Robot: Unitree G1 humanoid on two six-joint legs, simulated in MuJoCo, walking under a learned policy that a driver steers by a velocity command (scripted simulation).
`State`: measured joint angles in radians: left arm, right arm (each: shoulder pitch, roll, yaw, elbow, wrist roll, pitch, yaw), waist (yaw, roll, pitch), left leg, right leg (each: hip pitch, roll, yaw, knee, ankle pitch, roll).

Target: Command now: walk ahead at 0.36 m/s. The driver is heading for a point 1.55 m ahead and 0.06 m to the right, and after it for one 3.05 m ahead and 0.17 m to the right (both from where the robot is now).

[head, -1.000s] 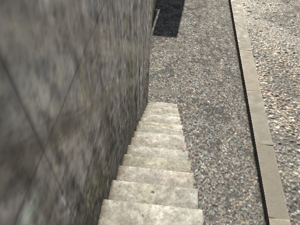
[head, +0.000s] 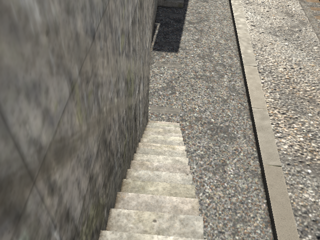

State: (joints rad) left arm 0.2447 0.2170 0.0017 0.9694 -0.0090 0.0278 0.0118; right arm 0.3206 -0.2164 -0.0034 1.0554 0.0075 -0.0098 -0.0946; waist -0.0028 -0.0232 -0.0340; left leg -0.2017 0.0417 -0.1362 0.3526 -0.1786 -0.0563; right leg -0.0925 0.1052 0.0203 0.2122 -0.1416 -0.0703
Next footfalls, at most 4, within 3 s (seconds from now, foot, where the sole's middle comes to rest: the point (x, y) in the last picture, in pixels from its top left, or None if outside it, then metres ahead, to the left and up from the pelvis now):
0.76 left None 0.39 0.32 -1.04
0.90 right None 0.32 -0.01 -0.99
0.98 left None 0.57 0.23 -1.17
1.22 right None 0.45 -0.12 -1.18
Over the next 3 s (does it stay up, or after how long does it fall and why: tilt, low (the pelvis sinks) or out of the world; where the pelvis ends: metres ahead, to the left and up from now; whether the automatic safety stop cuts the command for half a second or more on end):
stays up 1.95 -0.13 -1.60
